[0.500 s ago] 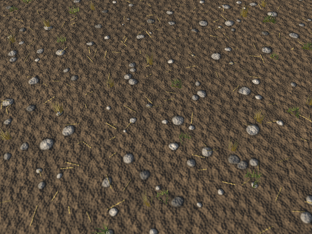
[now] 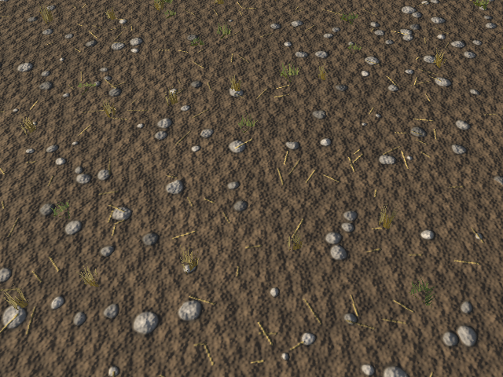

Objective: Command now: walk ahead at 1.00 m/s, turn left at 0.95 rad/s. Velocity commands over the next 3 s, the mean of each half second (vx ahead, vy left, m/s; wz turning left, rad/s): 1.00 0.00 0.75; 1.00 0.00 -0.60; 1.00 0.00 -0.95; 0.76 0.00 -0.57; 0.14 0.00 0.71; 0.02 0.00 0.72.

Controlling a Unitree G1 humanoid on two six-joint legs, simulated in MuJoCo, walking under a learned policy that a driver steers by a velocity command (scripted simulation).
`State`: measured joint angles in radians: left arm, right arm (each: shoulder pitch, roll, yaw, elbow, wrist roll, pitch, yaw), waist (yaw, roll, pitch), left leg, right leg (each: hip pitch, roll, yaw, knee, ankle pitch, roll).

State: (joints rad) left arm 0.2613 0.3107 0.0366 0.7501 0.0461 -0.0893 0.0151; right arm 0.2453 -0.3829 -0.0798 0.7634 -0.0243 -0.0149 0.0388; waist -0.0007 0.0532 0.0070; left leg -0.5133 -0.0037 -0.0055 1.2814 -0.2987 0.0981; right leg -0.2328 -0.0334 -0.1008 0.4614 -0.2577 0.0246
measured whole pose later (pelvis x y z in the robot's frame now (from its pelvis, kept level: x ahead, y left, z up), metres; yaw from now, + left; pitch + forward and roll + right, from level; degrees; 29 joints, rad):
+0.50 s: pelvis +0.46 +0.07 -0.01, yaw +22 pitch +0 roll +2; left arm 0.18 0.23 -0.01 0.68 0.04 -0.05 -0.02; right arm 0.40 -0.30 -0.05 0.84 -0.02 -0.06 0.01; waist -0.01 -0.01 0.04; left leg -0.08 -0.21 0.01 0.38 -0.29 0.18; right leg -0.69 -0.17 0.04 1.12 -0.24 0.01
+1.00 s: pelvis +0.94 +0.15 +0.00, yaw +1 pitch +2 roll +0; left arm 0.51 0.30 0.07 0.87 0.00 -0.05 -0.02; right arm 0.01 -0.25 0.05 0.58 -0.06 -0.07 0.02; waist 0.09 0.01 0.02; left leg -0.73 0.13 -0.10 0.83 -0.09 -0.05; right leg -0.04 0.20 0.16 0.31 -0.27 -0.15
